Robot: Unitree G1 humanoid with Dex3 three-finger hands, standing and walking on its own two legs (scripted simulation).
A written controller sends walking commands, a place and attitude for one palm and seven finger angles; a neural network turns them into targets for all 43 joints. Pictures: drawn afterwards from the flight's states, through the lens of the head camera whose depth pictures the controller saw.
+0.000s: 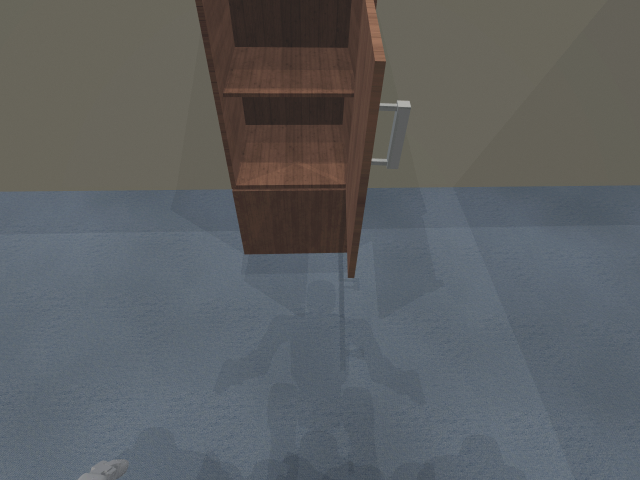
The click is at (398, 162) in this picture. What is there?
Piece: cupboard door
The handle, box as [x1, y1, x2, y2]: [371, 100, 410, 168]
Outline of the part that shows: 409,101 397,100 395,104 380,103 379,110 394,110 395,113 387,157 385,159 372,158 371,164 383,164 386,165 387,168 397,168 410,109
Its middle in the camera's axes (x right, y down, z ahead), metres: +0.13 -0.21 +0.78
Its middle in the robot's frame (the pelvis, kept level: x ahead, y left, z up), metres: +0.74 -0.09 +0.04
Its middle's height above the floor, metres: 0.81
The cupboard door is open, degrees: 86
